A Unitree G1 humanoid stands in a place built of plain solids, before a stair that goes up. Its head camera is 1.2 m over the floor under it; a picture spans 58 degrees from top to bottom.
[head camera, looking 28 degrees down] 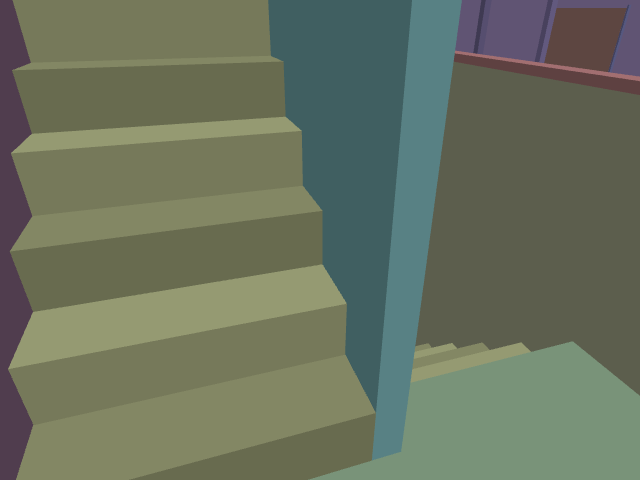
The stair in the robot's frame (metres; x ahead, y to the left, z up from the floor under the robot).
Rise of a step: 0.21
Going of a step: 0.24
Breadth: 0.90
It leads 18 degrees to the left of straight ahead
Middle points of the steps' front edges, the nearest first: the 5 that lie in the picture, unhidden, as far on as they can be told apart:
0.70 0.27 0.21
0.93 0.35 0.41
1.16 0.42 0.62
1.40 0.49 0.82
1.63 0.57 1.03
